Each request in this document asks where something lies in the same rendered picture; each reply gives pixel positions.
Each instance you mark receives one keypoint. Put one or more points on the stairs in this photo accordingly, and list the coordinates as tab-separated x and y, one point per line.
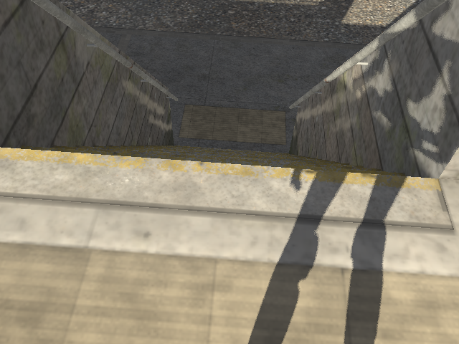
218	155

